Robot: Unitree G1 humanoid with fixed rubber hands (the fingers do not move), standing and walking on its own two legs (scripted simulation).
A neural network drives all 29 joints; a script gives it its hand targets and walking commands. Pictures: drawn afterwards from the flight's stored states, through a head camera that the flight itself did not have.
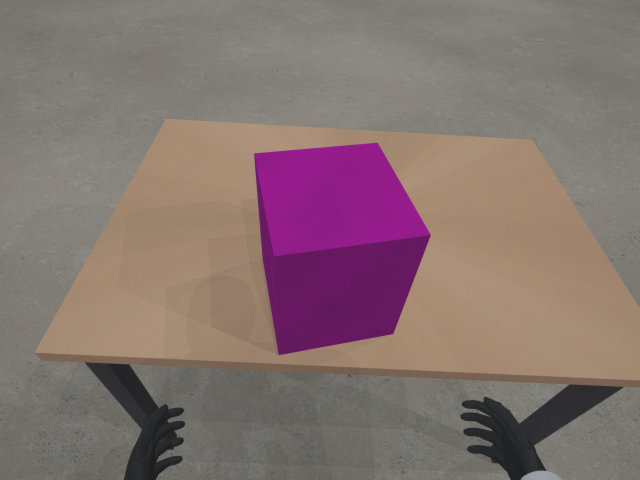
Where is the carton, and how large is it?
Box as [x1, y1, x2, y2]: [254, 143, 430, 354]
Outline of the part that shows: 377,143 254,153 262,255 279,354 390,334 394,330 430,234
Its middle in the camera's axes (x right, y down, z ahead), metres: +0.02 +0.02 +0.63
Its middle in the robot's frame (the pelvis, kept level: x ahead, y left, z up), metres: +0.45 +0.01 +0.00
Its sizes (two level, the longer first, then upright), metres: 0.210 0.200 0.250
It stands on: a table, 0.65 m high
